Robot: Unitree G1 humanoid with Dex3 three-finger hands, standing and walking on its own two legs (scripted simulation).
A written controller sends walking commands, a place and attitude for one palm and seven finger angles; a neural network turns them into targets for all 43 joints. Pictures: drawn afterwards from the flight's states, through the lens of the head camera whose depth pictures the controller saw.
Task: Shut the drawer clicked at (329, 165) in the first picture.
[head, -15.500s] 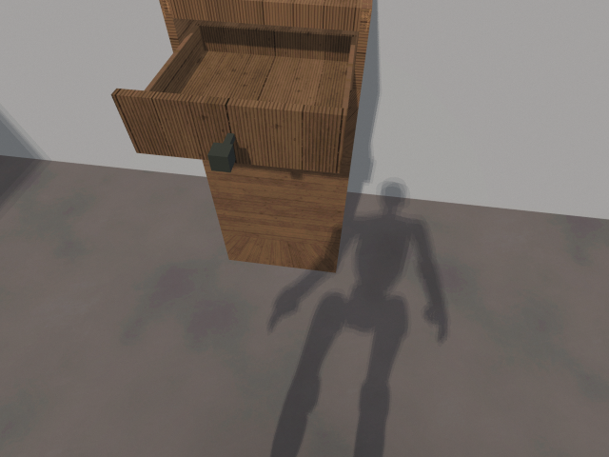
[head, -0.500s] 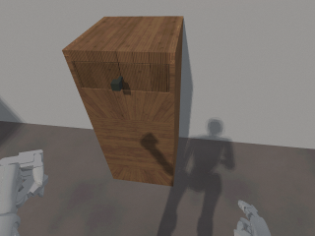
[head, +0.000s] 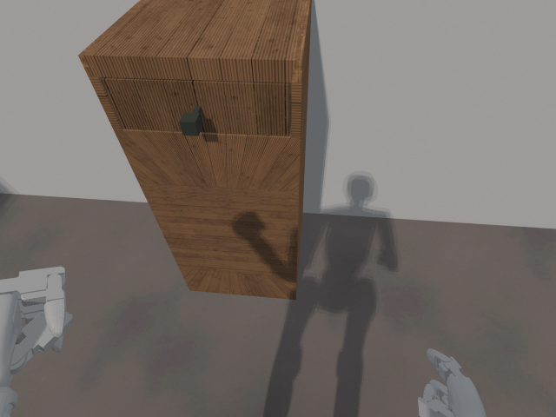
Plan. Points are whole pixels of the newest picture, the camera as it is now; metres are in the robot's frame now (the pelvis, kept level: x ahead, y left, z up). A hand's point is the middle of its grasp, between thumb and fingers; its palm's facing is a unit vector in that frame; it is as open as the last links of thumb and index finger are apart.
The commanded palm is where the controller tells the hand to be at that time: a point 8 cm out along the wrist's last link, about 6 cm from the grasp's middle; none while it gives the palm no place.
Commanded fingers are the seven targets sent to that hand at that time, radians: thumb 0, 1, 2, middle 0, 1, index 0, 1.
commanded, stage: step back with the hand held close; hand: left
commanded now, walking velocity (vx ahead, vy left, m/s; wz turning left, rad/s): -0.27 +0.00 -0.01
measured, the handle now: (193, 119) +0.64 +0.22 +0.08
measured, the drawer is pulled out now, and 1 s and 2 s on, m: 0.00 0.00 0.00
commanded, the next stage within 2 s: stop stepping back and stand still in 1.04 s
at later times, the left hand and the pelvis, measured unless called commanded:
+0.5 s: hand (6, 380) +0.13 +0.26 +0.15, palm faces +0.37 -0.83 -0.42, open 3.3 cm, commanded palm +0.07 +0.30 +0.17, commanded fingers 0.00 0.90 0.90 -1.40 -1.60 -1.40 -1.60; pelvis -0.06 +0.02 -0.02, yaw +0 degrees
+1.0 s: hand out of the picture +0.04 +0.23 +0.17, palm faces +0.28 -0.83 -0.49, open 3.2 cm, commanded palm -0.01 +0.28 +0.17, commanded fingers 0.00 0.90 0.90 -1.40 -1.60 -1.40 -1.60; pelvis -0.14 +0.00 -0.01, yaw -1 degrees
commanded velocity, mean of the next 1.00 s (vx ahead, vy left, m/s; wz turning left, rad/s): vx -0.34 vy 0.00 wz -0.01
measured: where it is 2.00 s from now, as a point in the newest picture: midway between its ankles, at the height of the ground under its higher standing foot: outside the picture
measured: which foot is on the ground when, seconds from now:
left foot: down 0.00-0.92, up 0.94-1.00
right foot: down 0.00-0.52, up 0.54-0.72, down 0.74-1.00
